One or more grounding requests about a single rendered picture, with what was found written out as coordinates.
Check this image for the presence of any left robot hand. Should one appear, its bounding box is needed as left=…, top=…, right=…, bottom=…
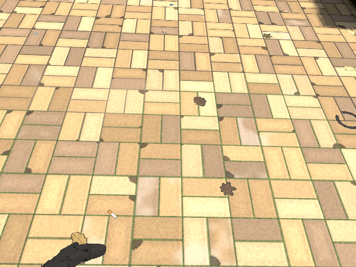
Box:
left=41, top=242, right=106, bottom=267

